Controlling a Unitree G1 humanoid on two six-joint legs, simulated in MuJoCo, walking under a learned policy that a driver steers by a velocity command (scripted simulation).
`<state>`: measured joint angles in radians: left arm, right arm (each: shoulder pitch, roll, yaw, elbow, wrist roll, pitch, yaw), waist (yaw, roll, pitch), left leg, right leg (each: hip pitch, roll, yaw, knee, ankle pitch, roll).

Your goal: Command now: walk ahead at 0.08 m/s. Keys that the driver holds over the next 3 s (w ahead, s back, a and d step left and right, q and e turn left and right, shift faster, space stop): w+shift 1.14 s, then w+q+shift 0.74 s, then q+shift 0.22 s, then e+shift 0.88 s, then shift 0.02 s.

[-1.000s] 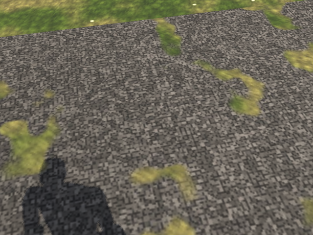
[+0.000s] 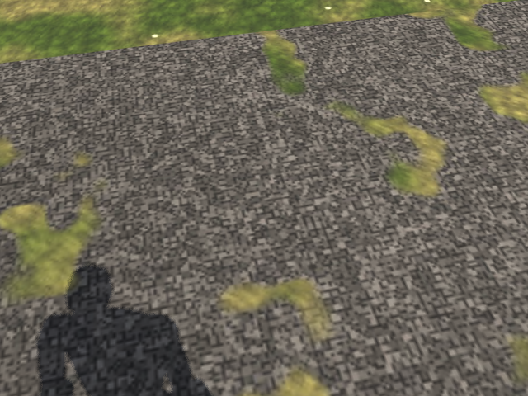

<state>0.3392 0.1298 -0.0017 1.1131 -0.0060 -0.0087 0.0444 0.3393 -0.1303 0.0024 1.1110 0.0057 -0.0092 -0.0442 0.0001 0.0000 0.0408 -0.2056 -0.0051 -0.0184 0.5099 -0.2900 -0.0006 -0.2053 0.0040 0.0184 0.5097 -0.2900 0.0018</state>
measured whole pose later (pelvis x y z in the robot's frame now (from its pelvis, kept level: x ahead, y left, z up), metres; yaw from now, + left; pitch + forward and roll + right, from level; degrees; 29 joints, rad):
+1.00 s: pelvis +0.57 +0.05 +0.00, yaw +0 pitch +1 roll +1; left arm 0.03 0.21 0.02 0.79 0.03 -0.08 -0.06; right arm 0.56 -0.19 -0.03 1.04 0.00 -0.13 0.02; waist -0.07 -0.02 0.01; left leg 0.12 -0.12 0.08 0.15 -0.30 0.10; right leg -0.80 -0.13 -0.06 0.80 0.11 -0.09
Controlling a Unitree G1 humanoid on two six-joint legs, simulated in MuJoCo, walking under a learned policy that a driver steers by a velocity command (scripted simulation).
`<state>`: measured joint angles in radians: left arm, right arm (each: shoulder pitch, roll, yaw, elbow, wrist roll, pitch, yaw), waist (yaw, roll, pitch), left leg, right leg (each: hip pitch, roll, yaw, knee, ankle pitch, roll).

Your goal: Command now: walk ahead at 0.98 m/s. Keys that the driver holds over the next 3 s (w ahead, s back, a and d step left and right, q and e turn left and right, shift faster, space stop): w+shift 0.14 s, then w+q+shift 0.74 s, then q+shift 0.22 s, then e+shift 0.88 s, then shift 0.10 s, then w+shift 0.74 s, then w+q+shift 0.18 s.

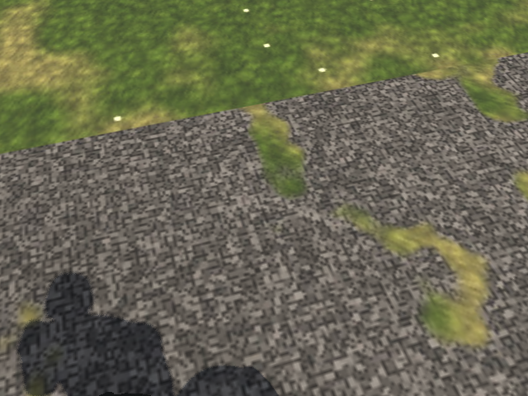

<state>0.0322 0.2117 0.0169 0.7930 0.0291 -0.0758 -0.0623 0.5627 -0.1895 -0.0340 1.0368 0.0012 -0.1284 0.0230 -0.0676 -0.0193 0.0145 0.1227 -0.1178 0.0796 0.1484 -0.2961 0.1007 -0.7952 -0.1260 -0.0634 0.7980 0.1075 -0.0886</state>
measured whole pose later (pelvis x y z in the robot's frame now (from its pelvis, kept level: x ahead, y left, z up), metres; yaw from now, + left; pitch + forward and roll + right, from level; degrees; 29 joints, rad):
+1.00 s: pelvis +0.93 +0.12 -0.01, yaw +38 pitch +3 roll -1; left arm -0.08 0.24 -0.04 0.58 0.04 -0.09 -0.01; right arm 0.47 -0.31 -0.09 0.86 0.01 -0.07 0.01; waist -0.15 -0.02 0.05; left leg 0.06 -0.18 -0.28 0.43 -0.44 0.15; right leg -0.63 -0.04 0.08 0.51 0.06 0.02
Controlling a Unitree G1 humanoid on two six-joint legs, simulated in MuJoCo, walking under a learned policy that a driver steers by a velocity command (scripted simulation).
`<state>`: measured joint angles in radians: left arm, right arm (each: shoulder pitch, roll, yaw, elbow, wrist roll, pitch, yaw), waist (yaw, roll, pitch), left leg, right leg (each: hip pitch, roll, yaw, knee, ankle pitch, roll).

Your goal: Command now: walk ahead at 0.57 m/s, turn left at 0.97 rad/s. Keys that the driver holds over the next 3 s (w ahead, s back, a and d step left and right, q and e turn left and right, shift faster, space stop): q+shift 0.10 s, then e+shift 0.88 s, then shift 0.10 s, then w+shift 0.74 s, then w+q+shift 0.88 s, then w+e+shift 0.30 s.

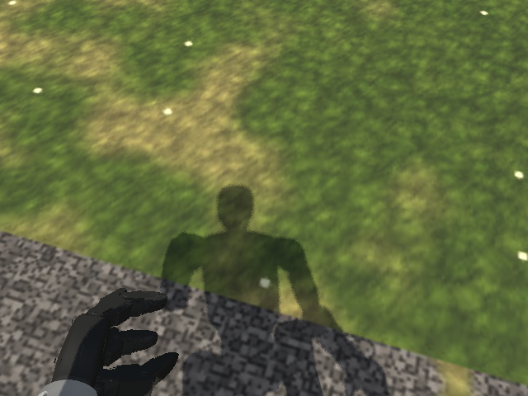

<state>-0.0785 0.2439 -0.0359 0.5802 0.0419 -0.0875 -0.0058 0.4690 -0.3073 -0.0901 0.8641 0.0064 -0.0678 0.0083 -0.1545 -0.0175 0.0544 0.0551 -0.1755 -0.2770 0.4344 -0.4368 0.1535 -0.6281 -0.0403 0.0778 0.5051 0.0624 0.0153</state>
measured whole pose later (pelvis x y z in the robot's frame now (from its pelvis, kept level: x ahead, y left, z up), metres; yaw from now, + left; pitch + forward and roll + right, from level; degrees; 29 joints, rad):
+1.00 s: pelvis +0.22 -0.07 +0.02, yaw -24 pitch +4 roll +3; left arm 0.22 0.32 0.08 0.58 -0.01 0.04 0.03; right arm 0.07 -0.31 -0.10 0.70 -0.01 0.00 -0.04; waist 0.00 0.01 0.03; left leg -0.62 -0.02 -0.08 1.06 -0.32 -0.06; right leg -0.37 0.05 0.11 0.51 -0.20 -0.06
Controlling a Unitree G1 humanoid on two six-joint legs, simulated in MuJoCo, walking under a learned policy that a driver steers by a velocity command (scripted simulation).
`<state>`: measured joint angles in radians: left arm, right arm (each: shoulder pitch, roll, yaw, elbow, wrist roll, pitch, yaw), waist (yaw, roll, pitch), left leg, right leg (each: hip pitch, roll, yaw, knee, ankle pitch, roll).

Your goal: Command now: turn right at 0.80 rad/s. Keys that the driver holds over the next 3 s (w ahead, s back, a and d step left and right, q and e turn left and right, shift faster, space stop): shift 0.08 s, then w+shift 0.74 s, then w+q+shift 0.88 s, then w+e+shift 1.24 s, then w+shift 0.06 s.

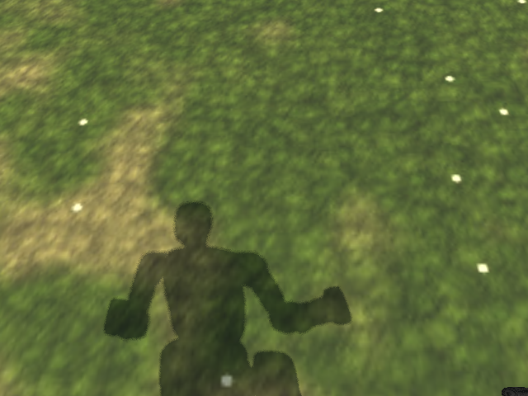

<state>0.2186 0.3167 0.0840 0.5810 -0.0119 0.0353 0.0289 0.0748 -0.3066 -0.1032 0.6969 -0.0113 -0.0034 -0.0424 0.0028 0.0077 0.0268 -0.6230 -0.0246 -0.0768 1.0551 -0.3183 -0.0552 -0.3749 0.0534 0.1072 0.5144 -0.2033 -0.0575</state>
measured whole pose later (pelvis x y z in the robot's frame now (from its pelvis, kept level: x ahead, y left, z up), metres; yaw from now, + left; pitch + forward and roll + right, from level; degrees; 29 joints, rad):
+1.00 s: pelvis +0.50 -0.10 -0.01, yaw -5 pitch +1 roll -3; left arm 0.49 0.28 0.05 0.88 0.02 -0.11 -0.02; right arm 0.12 -0.28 -0.03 0.75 -0.02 -0.04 0.07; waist 0.04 0.03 0.00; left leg -0.81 0.08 -0.02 0.95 0.01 0.09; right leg 0.11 0.09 -0.15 0.18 -0.31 -0.05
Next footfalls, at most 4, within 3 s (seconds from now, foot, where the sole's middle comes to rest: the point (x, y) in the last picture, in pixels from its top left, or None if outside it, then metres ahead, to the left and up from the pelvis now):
0.26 left None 0.08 0.14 -0.78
0.68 right None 0.40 -0.17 -0.78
1.16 left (319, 240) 0.87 -0.08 -0.78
1.60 right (328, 123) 1.34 -0.14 -0.78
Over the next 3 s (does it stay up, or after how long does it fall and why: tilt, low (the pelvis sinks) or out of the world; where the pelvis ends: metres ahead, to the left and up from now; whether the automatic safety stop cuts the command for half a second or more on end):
stays up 2.30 0.31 -0.01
